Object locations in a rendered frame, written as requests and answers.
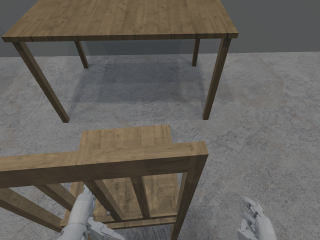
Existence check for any chair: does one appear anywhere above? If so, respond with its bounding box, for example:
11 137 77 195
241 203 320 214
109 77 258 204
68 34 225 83
0 124 209 240

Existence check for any left robot hand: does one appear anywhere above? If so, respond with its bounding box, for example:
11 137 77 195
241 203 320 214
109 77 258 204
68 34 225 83
67 184 126 240

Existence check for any table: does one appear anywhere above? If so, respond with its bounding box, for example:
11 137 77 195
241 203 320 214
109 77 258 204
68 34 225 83
1 0 239 123

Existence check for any left robot forearm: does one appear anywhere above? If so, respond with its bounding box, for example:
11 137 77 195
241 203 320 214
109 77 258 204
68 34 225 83
57 223 88 240

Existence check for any right robot hand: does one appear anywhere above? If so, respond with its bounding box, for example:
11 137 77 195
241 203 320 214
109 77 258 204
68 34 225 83
237 196 278 240

